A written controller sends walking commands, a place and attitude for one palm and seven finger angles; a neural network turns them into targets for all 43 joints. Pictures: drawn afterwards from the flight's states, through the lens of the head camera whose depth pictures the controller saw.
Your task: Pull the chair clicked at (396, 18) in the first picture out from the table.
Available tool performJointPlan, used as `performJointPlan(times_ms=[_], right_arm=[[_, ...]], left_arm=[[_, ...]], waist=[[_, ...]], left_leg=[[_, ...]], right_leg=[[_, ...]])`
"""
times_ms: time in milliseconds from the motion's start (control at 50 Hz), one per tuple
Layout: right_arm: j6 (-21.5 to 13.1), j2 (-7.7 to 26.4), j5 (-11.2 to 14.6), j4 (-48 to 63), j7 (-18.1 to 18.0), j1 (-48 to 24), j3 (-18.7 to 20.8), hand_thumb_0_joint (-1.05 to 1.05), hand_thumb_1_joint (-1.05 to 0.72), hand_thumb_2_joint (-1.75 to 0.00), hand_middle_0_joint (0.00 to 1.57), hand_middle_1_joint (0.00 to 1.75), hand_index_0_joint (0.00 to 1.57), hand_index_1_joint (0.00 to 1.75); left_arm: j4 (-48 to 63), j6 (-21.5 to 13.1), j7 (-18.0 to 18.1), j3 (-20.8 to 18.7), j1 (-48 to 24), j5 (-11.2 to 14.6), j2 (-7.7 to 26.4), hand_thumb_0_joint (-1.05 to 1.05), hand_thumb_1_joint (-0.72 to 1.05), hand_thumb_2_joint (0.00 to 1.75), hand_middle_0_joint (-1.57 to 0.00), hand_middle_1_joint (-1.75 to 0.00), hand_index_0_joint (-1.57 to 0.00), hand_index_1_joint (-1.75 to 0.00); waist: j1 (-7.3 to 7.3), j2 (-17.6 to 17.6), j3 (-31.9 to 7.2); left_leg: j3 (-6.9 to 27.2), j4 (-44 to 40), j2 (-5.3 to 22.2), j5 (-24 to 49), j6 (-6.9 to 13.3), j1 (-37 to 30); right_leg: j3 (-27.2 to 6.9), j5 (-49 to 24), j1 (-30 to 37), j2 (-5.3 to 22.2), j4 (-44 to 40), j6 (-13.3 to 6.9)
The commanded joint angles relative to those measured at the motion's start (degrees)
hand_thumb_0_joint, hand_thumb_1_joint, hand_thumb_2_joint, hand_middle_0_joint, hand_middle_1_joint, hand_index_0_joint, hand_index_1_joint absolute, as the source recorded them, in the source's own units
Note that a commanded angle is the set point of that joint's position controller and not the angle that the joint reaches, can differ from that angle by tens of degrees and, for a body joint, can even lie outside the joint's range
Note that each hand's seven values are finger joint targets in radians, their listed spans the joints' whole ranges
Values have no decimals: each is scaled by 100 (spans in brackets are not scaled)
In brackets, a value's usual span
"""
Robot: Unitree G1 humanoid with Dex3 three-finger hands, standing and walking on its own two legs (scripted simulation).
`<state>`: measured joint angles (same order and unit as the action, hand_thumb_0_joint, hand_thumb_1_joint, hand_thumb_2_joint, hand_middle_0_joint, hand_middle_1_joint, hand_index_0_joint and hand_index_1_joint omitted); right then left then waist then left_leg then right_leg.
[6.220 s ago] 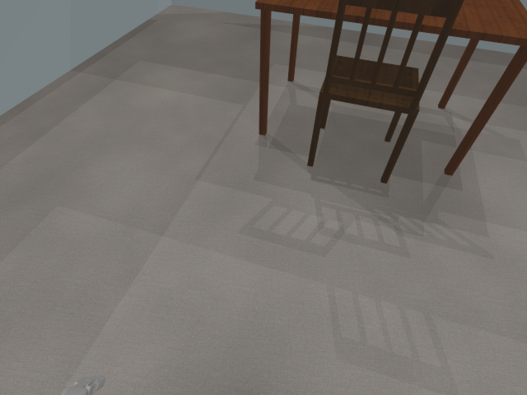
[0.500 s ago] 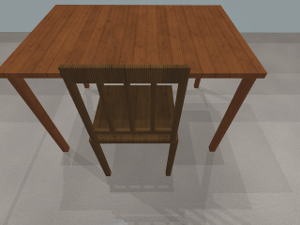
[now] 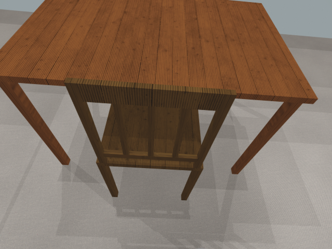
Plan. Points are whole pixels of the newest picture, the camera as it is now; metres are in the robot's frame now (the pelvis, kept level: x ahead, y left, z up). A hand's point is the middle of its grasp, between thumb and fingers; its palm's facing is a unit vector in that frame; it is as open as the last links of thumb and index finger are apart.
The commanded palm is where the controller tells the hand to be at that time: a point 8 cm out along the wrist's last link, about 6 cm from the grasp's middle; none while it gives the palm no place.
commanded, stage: come to a stop and stand still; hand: left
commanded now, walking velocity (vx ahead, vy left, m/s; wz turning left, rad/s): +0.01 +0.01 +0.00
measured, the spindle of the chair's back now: (151, 133) +0.46 +0.08 -0.08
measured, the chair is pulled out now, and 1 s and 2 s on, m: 0.00 0.00 0.00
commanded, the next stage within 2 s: look again from close up in 1.02 s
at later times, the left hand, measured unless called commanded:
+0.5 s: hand out of the picture +0.05 +0.12 -0.17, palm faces +0.01 -0.97 -0.26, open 7.3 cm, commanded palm none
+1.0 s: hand out of the picture +0.02 +0.10 -0.18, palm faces +0.04 -0.98 -0.20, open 7.3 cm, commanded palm none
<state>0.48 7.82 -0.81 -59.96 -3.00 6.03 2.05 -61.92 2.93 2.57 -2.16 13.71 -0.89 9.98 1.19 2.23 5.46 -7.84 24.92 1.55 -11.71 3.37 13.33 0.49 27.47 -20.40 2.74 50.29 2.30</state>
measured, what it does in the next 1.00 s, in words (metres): steps on the spot: right foot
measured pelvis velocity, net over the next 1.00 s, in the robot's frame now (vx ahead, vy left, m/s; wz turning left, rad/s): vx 0.03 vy -0.07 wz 0.02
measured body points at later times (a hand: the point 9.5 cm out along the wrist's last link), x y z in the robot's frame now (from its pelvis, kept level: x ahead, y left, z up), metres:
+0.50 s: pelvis +0.00 -0.07 -0.01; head +0.01 -0.09 +0.44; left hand +0.05 +0.17 -0.15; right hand -0.01 -0.29 -0.18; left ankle +0.02 +0.08 -0.74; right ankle -0.01 -0.18 -0.74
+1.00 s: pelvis +0.03 -0.07 +0.00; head +0.04 -0.08 +0.45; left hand +0.02 +0.15 -0.16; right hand +0.05 -0.30 -0.17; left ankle +0.02 +0.08 -0.74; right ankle -0.01 -0.18 -0.74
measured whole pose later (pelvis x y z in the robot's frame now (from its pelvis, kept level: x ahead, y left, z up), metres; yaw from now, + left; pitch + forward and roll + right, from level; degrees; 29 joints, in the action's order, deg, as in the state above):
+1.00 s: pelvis +0.03 -0.07 +0.00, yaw +1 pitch -1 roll +1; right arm -0.6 9.7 -0.6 -63.8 -1.4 14.1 0.3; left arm -64.2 -1.2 2.0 0.7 16.7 -0.9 8.1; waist 0.3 -0.4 1.7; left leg -4.8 24.7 4.6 -13.1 -3.3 10.3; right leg 1.8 18.4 -8.4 1.3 27.7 -0.3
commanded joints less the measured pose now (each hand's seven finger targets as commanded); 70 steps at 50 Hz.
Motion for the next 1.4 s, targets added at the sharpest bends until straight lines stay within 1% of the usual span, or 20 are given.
performJointPlan(times_ms=[0,60,80,100,120,140,160,180,200,240,260,280,320,360,420,520,620,700,820,1380], right_arm=[[11,1006,-36,209,29,388,234,0,-90,-90,20,30,20,30],[9,960,-27,163,79,377,229,0,-90,-90,20,30,20,30],[-86,1476,114,452,96,64,336,0,-90,-90,20,30,20,30],[-37,872,75,701,223,394,253,0,-90,-90,20,30,20,30],[3,645,11,755,277,620,166,0,-90,-90,20,30,20,30],[-11,452,-2,767,322,764,142,0,-90,-90,20,30,20,30],[11,400,-5,733,329,987,81,0,-90,-90,20,30,20,30],[-11,533,12,719,315,1062,95,0,-90,-90,20,30,20,30],[-27,689,18,698,295,1124,113,0,-90,-90,20,30,20,30],[-36,865,-34,711,287,1061,118,0,-90,-90,20,30,20,30],[-39,837,-47,730,284,951,86,0,-90,-90,20,30,20,30],[-27,867,-48,784,289,897,69,0,-90,-90,20,30,20,30],[-25,780,-42,758,291,1021,37,0,-90,-90,20,30,20,30],[-30,645,-33,625,282,1209,-7,0,-90,-90,20,30,20,30],[-61,611,-34,470,279,1392,-40,0,-90,-90,20,30,20,30],[-152,614,-12,209,236,1440,-92,0,-90,-90,20,30,20,30],[-170,568,7,-14,203,1430,-111,0,-90,-90,20,30,20,30],[-146,541,18,-142,194,1342,-124,0,-90,-90,20,30,20,30],[-178,567,27,-229,177,1279,-127,0,-90,-90,20,30,20,30],[-214,550,47,-353,151,1280,-141,0,-90,-90,20,30,20,30]], left_arm=[[315,-13,-15,-78,465,-16,198,0,90,90,-20,-30,-20,-30],[275,-102,-17,-40,549,-18,218,0,90,90,-20,-30,-20,-30],[175,-213,105,8,1131,-56,543,0,90,90,-20,-30,-20,-30],[646,-287,72,-36,611,-113,808,0,90,90,-20,-30,-20,-30],[773,-343,42,-31,282,-100,981,0,90,90,-20,-30,-20,-30],[867,-359,20,12,249,-129,1081,0,90,90,-20,-30,-20,-30],[900,-407,4,-19,82,-116,1074,0,90,90,-20,-30,-20,-30],[888,-413,9,-46,22,-62,1028,0,90,90,-20,-30,-20,-30],[901,-358,9,-7,-61,-44,878,0,90,90,-20,-30,-20,-30],[957,-261,-17,18,77,-35,707,0,90,90,-20,-30,-20,-30],[921,-258,-36,26,136,-35,662,0,90,90,-20,-30,-20,-30],[912,-277,-46,31,259,-32,685,0,90,90,-20,-30,-20,-30],[863,-338,-58,32,309,-23,748,0,90,90,-20,-30,-20,-30],[856,-371,-75,38,225,-8,793,0,90,90,-20,-30,-20,-30],[842,-402,-69,32,163,4,773,0,90,90,-20,-30,-20,-30],[628,-455,-62,48,260,29,705,0,90,90,-20,-30,-20,-30],[380,-480,-46,60,378,22,666,0,90,90,-20,-30,-20,-30],[225,-475,-39,91,407,10,644,0,90,90,-20,-30,-20,-30],[57,-499,-33,116,552,1,595,0,90,90,-20,-30,-20,-30],[-44,-484,-13,158,726,-5,481,0,90,90,-20,-30,-20,-30]], waist=[[-93,-1040,-825],[-47,-1200,-737],[249,-575,-1160],[-34,609,-858],[-244,544,-723],[-306,-66,-813],[-447,-58,-1007],[-457,592,-856],[-447,475,-591],[-289,-553,35],[-185,-708,401],[-126,-490,413],[-160,142,110],[-222,349,18],[-247,254,-110],[-170,-31,-409],[-138,-6,-500],[-143,-64,-216],[-136,-155,-365],[-95,-201,-191]], left_leg=[[1013,-528,1560,3029,643,-535],[1068,-489,1405,2120,503,-335],[1024,897,1449,2622,151,-531],[439,1219,577,128,-146,473],[194,1473,161,-1054,-330,517],[239,1358,-92,-1035,-367,120],[103,1065,-129,-789,-390,42],[302,882,23,-459,-330,-21],[470,697,202,-163,-274,-177],[1014,15,609,-585,-114,385],[1131,-347,633,-1124,-71,875],[1103,-362,524,-1399,-112,1020],[750,-11,281,-1078,-220,623],[542,136,202,-743,-284,180],[506,192,221,-371,-331,38],[541,21,368,407,-346,-153],[509,-22,428,662,-364,-333],[478,-118,437,530,-388,-356],[498,-174,490,799,-367,-611],[585,-390,500,1115,-295,-664]], right_leg=[[37,-96,128,49,-159,-30],[235,-532,578,13,-1299,-73],[-345,-1312,477,311,-2377,-234],[-907,-1525,520,616,-2972,-424],[-1239,-1420,246,1059,-3058,-796],[-1123,-1433,9,975,-2853,-930],[-839,-1981,371,799,-2632,-911],[-672,-1975,221,626,-2366,-756],[-406,-1402,-106,477,-2270,-584],[-80,-311,-274,48,-2106,-363],[-13,-213,-97,-10,-2174,-339],[-121,-225,23,2,-2284,-360],[-399,-57,-19,233,-2652,-436],[-552,100,-218,381,-2963,-486],[-540,-303,-94,421,-2953,-489],[-358,-1713,490,349,-2662,-431],[-307,-2387,741,365,-2651,-410],[-326,-2264,602,356,-2794,-401],[-293,-2564,710,335,-2805,-378],[-131,-2591,874,337,-2935,-335]])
